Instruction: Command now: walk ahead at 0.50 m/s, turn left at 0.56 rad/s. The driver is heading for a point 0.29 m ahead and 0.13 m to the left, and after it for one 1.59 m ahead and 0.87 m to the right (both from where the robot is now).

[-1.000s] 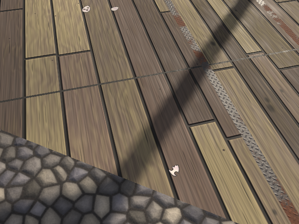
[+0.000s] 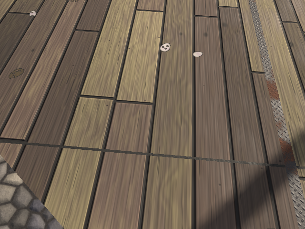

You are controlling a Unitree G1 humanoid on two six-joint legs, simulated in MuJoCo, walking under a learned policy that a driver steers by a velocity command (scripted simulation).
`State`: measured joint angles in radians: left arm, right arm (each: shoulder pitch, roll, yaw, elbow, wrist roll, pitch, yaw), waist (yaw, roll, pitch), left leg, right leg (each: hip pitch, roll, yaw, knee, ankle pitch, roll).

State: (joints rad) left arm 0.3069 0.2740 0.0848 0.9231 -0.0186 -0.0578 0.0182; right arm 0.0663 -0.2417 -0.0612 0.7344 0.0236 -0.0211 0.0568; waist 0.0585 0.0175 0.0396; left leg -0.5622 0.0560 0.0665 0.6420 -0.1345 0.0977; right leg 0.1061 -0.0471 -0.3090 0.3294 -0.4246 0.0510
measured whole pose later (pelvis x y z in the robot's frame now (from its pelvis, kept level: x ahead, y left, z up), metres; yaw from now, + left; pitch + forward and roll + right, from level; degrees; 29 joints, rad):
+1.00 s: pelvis +0.59 +0.00 +0.01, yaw -16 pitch +3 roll -1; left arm 0.33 0.29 0.07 0.75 -0.03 -0.04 0.01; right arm 0.05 -0.27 -0.04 0.68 0.00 -0.11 0.01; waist 0.08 0.03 0.01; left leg -0.55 0.02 -0.10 0.51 -0.01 -0.05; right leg -0.13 0.12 0.19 0.44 -0.34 -0.06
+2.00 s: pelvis +1.05 -0.27 +0.01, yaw -51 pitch +2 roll +0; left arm 0.37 0.29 0.07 0.71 -0.03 -0.03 0.01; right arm 0.02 -0.28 -0.04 0.68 0.00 -0.10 0.03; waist 0.09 0.04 0.02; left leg -0.56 0.02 -0.09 0.52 0.01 -0.04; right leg -0.10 0.11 0.19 0.44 -0.36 -0.07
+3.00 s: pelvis +1.34 -0.71 +0.01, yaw -53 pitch +2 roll -2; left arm 0.36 0.29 0.06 0.84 0.00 -0.07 -0.01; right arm 0.07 -0.27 -0.03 0.73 0.02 -0.06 0.05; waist 0.08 0.05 0.01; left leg -0.63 0.07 -0.02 0.59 0.05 0.03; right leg 0.07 0.06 -0.09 0.20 -0.31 -0.03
